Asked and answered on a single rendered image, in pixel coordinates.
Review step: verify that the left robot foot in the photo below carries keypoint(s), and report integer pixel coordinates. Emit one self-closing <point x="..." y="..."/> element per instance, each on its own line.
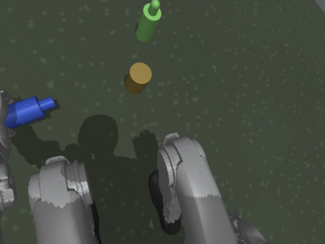
<point x="96" y="223"/>

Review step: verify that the right robot hand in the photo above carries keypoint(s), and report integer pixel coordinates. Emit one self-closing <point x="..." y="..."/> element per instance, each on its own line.
<point x="247" y="232"/>

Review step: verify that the left robot arm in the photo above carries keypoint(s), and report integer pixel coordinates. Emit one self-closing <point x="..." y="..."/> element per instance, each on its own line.
<point x="8" y="194"/>

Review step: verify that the left robot hand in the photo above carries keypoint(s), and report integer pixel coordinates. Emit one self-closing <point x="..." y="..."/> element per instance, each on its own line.
<point x="5" y="100"/>

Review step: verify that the right robot foot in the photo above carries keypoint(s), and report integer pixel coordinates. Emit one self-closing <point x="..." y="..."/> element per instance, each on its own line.
<point x="157" y="200"/>

